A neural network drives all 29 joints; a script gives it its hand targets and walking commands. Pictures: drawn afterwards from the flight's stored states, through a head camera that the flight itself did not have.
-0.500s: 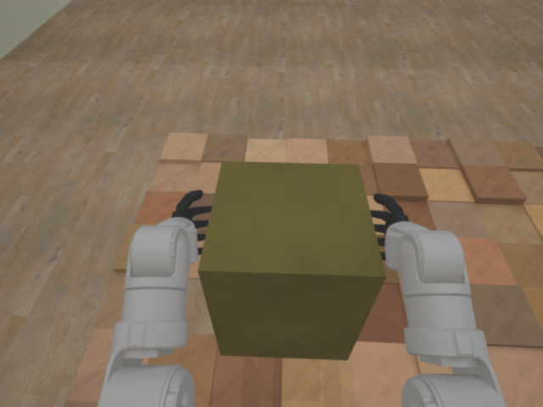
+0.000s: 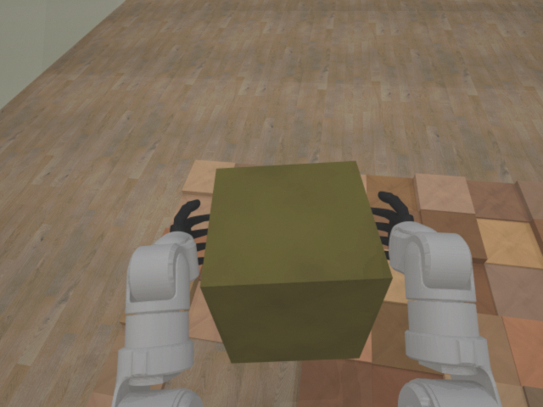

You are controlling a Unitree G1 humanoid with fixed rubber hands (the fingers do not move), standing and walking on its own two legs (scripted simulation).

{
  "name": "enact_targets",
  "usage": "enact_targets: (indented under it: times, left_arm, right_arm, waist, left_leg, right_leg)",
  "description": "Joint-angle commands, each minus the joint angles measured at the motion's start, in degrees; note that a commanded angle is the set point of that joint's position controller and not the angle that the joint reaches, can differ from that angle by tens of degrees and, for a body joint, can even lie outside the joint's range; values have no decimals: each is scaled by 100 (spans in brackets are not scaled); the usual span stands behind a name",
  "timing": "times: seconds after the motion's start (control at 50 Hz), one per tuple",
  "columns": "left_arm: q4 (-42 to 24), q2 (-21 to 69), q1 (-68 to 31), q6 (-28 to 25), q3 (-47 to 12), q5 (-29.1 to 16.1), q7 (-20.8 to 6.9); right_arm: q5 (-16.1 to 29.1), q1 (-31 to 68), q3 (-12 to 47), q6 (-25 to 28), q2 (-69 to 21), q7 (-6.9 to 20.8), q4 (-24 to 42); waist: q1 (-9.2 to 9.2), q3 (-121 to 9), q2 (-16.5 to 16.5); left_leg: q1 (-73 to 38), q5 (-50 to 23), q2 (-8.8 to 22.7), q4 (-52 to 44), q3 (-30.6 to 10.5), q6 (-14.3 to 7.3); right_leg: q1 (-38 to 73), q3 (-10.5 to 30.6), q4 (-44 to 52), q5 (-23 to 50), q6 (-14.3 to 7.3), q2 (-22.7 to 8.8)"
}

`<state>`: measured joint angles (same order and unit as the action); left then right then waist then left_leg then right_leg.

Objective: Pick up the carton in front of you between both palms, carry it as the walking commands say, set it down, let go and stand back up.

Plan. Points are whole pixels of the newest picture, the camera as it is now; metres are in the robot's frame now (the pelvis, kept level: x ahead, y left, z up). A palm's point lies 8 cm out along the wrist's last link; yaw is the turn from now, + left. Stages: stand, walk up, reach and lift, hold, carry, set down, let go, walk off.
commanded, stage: carry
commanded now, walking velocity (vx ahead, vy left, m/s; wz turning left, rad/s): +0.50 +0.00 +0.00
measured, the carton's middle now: (290, 267) +0.34 +0.01 +0.01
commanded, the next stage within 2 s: none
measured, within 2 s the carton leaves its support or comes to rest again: neither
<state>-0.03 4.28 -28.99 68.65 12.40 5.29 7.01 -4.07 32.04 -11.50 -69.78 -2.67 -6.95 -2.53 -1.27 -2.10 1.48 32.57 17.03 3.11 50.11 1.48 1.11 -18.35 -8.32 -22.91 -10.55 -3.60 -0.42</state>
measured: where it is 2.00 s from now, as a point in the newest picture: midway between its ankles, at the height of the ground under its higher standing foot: (272, 190)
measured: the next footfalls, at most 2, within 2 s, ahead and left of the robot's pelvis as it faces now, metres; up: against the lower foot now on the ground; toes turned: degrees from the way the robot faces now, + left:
left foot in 0.28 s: +0.35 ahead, +0.13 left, -0.05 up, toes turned +5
right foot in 0.80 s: +0.71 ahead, +0.01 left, -0.03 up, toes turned -6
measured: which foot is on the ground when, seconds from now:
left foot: up 0.00-0.26, down 0.28-0.80, up 0.82-1.00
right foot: down 0.00-0.30, up 0.32-0.78, down 0.80-1.00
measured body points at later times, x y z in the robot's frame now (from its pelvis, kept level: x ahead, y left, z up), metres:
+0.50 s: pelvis +0.30 +0.08 -0.06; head +0.33 +0.11 +0.38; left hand +0.68 +0.23 +0.03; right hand +0.66 -0.08 +0.04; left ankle +0.31 +0.13 -0.80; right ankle +0.27 -0.06 -0.65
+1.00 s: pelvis +0.63 +0.06 -0.04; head +0.67 +0.06 +0.40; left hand +0.98 +0.24 +0.05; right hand +1.01 -0.06 +0.04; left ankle +0.61 +0.19 -0.69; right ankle +0.67 +0.01 -0.77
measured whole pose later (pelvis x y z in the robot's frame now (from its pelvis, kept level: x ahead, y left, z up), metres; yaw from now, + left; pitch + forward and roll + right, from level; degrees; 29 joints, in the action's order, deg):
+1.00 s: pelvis +0.63 +0.06 -0.04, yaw +1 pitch +4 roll +0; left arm 3.9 0.7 -33.9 67.1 10.0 2.0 8.2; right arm -4.3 34.6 -11.5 -68.2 -1.5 -6.8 -3.5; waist -3.2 0.2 0.1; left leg 34.6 21.5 1.6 66.5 0.7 -1.4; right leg -22.9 -10.3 -30.2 -7.7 -7.7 1.4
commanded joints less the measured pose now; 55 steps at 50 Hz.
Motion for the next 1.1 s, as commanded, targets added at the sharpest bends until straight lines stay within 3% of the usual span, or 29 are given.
enact_targets:
  times: [0.0,0.12,0.2,0.22,0.24,0.26,0.28,0.3,0.32,0.34,0.36,0.4,0.44,0.54,0.6,0.68,0.72,0.74,0.76,0.78,0.8,0.82,0.84,0.86,0.9,0.92,0.96,1.0,1.08]
  left_arm:
    - [-1089,6297,-3945,-128,-4244,-2767,-1520]
    - [-1111,5605,-3723,-233,-4593,-2762,-1546]
    - [-566,5124,-3930,-189,-4442,-2714,-1434]
    - [-374,5071,-4017,-175,-4369,-2698,-1412]
    - [-161,5042,-4130,-158,-4297,-2691,-1396]
    - [61,4998,-4245,-149,-4193,-2681,-1381]
    - [307,5057,-4319,-127,-4061,-2654,-1368]
    - [677,5144,-4434,-58,-3839,-2659,-1346]
    - [691,5317,-4669,-50,-3746,-2702,-1306]
    - [579,5486,-5054,-66,-3752,-2771,-1272]
    - [520,5746,-5311,-92,-3735,-2847,-1246]
    - [325,6085,-5583,-139,-3682,-2878,-1176]
    - [212,6226,-5474,-155,-3641,-2849,-1081]
    - [4,6249,-4886,-165,-3676,-2576,-950]
    - [-98,6082,-4746,-162,-3774,-2414,-963]
    - [136,5822,-4320,-181,-3801,-2173,-1050]
    - [211,5758,-4200,-212,-3782,-2141,-1093]
    - [218,5697,-4198,-240,-3800,-2170,-1127]
    - [183,5719,-4221,-269,-3817,-2215,-1165]
    - [148,5738,-4210,-299,-3828,-2258,-1218]
    - [181,5610,-4307,-320,-3754,-2256,-1261]
    - [413,5761,-3990,-326,-3800,-2387,-1296]
    - [146,5855,-4164,-370,-3892,-2479,-1336]
    - [-83,6005,-4507,-379,-4015,-2640,-1368]
    - [-464,6236,-5046,-368,-4240,-3018,-1422]
    - [-601,6251,-5186,-357,-4274,-3120,-1434]
    - [-715,6172,-5148,-304,-4252,-3178,-1440]
    - [-694,6059,-4891,-222,-4166,-3130,-1451]
    - [-427,5871,-4211,-42,-3972,-2863,-1514]
  right_arm:
    - [2145,3321,3987,262,-6467,1247,990]
    - [2112,3285,4290,306,-5702,1249,1348]
    - [2052,3385,3885,195,-5026,1257,832]
    - [2015,3352,3723,170,-4895,1259,595]
    - [1964,3272,3532,156,-4768,1261,289]
    - [1887,3314,3337,142,-4644,1270,34]
    - [1862,3420,3136,108,-4511,1274,-261]
    - [1844,3536,2993,107,-4422,1268,-543]
    - [1904,3764,2970,146,-4572,1286,-555]
    - [2075,4100,2992,176,-4903,1328,-416]
    - [2274,4582,3058,203,-5246,1369,-157]
    - [2642,5269,3238,228,-5750,1406,300]
    - [2803,5472,3322,242,-5983,1388,547]
    - [2769,4938,3459,203,-6141,1385,656]
    - [2779,4795,3663,214,-6047,1418,754]
    - [2710,4471,3800,279,-5983,1490,444]
    - [2706,4435,3841,334,-6018,1525,355]
    - [2695,4392,3858,368,-6006,1530,330]
    - [2672,4409,3873,403,-6012,1538,314]
    - [2641,4485,3892,439,-5968,1541,298]
    - [2622,4470,3891,422,-6155,1540,265]
    - [2503,4212,3805,386,-5933,1503,121]
    - [2525,4351,3829,407,-6056,1461,225]
    - [2495,4510,3792,436,-6061,1404,367]
    - [2367,4494,3725,443,-5993,1278,549]
    - [2340,4436,3716,438,-5996,1225,604]
    - [2265,4239,3731,412,-5957,1140,673]
    - [2186,4043,3737,360,-5885,1082,715]
    - [2069,3646,3797,219,-5834,1084,680]
  waist:
    - [-34,-2489,-835]
    - [-282,-2121,-893]
    - [-379,-1800,-792]
    - [-203,-1854,-663]
    - [106,-2095,-331]
    - [354,-2387,129]
    - [201,-2549,1165]
    - [237,-2871,1913]
    - [490,-3113,1994]
    - [480,-2768,1358]
    - [435,-2571,857]
    - [284,-2590,528]
    - [258,-2672,584]
    - [421,-2690,426]
    - [506,-2392,290]
    - [543,-2056,468]
    - [293,-2208,772]
    - [93,-2379,801]
    - [-281,-2712,766]
    - [-552,-2893,378]
    - [-137,-3639,-1296]
    - [-342,-3903,-1316]
    - [-291,-3391,-1216]
    - [-196,-3085,-690]
    - [-16,-2720,-248]
    - [36,-2647,-214]
    - [-25,-2648,-409]
    - [-57,-2643,-624]
    - [-118,-2420,-845]
  left_leg:
    - [517,-838,216,-715,-33,88]
    - [261,-2227,66,-1918,126,-161]
    - [-42,-2408,41,-2477,201,-441]
    - [-624,-2541,14,-2734,309,-483]
    - [-1750,-2698,-167,-2958,650,-414]
    - [-3016,-2474,-55,-2676,676,-229]
    - [-4271,-4281,1031,-1636,-517,-132]
    - [-5219,-4158,1642,-1606,-1989,-670]
    - [-5252,-2163,2013,-2368,-3102,-1332]
    - [-4717,-1003,1834,-2720,-3067,-1329]
    - [-4293,-1063,1662,-2757,-2788,-1222]
    - [-3740,-1723,1492,-2637,-2089,-1260]
    - [-3599,-1852,1305,-2632,-1616,-1236]
    - [-4330,-2851,1050,-2373,-1209,-1278]
    - [-4417,-3415,870,-2453,-994,-1287]
    - [-4041,-4978,619,-2665,-305,-989]
    - [-3729,-7061,613,-2102,70,-759]
    - [-3725,-7070,533,-1481,139,-575]
    - [-3383,-6724,510,-497,394,-422]
    - [-2264,-4900,269,633,392,-365]
    - [-15,1084,-615,2502,10,-43]
    - [376,1201,-781,3556,-489,-194]
    - [795,794,-467,3621,-558,-329]
    - [914,696,-303,3372,-462,-381]
    - [704,456,-54,2624,-412,-355]
    - [574,482,-1,2122,-345,-321]
    - [502,426,-24,1289,-96,-211]
    - [605,203,41,562,50,-95]
    - [446,-967,-41,-970,388,14]
  right_leg:
    - [2627,1304,669,1722,-638,-1393]
    - [2689,845,160,1955,-459,-1101]
    - [2521,897,-630,1745,-378,-1090]
    - [2323,771,-1113,1859,-251,-997]
    - [1882,440,-2065,1935,-66,-756]
    - [946,200,-3278,948,121,-499]
    - [-650,266,-4428,-2144,292,-171]
    - [-1884,624,-5406,-2501,390,134]
    - [-2693,715,-6138,-2292,368,232]
    - [-2936,835,-6214,-1983,297,-1]
    - [-3005,840,-6236,-1723,288,-126]
    - [-2923,791,-6217,-1552,283,-315]
    - [-3076,662,-6271,-1420,267,-384]
    - [-4358,396,-6236,-1023,295,-480]
    - [-4446,277,-5259,-775,216,-416]
    - [-2847,-248,-2651,504,-40,-27]
    - [-1269,-692,-1926,478,-202,519]
    - [-502,-634,-1256,959,-188,601]
    - [819,-572,-441,1585,-212,485]
    - [2266,1,-263,1767,-212,8]
    - [4274,3202,-872,3495,-1274,-2246]
    - [4045,4272,-271,2229,-1755,-2119]
    - [3537,3806,-71,1536,-1559,-1877]
    - [3074,3404,-10,1259,-1331,-1807]
    - [2157,2751,216,882,-1072,-1599]
    - [1918,2496,296,847,-991,-1546]
    - [1850,2002,329,1252,-971,-1423]
    - [2021,1754,403,1795,-989,-1444]
    - [2432,1124,423,2879,-663,-1212]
